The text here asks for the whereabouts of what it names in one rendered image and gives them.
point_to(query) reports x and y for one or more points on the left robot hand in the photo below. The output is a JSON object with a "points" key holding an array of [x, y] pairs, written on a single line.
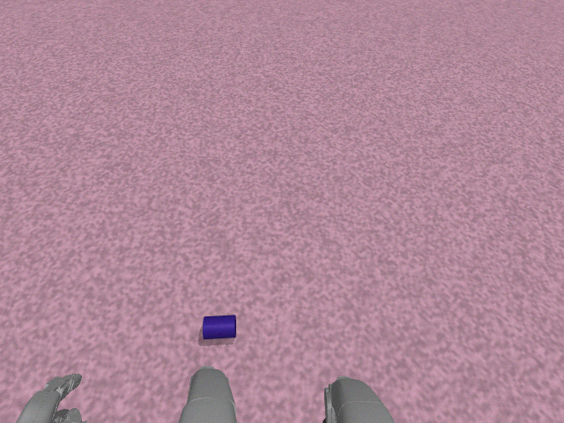
{"points": [[42, 406]]}

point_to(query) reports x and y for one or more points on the can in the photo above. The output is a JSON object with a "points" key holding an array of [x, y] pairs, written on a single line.
{"points": [[220, 326]]}

